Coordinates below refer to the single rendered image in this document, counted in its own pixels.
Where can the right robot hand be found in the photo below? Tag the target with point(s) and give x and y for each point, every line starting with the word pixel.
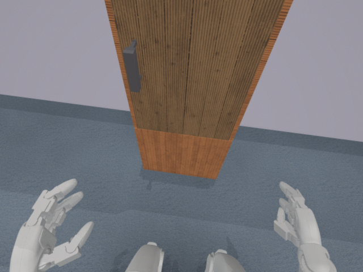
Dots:
pixel 303 227

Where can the left robot hand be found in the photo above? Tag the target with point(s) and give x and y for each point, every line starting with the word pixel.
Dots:
pixel 38 233

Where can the left robot thigh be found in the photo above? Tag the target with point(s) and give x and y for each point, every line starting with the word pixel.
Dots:
pixel 149 258

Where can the right robot forearm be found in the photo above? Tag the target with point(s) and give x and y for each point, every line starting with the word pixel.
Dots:
pixel 314 258

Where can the robot thigh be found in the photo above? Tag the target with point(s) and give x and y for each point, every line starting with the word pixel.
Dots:
pixel 222 262
pixel 149 258

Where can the right robot thigh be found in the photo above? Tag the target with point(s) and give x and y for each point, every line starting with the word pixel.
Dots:
pixel 222 262

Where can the handle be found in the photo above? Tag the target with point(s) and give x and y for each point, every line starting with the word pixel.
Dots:
pixel 131 63

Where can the cupboard door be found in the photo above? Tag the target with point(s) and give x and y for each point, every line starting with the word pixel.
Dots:
pixel 197 59

